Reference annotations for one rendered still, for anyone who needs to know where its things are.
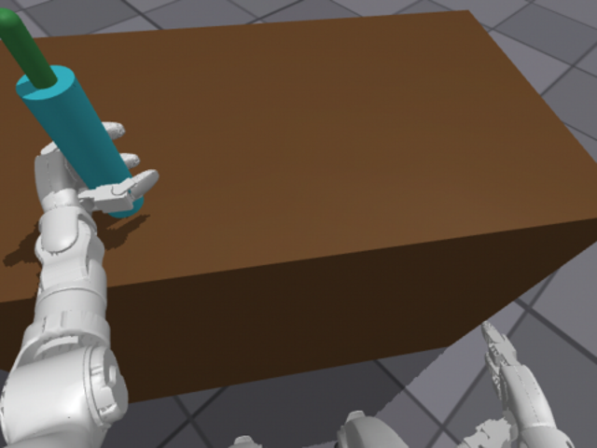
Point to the right robot hand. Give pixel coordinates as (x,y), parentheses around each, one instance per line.
(524,404)

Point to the bottle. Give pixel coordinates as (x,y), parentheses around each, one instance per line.
(58,102)

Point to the right robot arm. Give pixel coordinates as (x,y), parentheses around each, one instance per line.
(543,437)

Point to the left robot hand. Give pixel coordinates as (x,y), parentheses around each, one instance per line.
(58,184)

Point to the left robot arm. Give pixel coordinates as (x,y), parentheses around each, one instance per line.
(65,389)

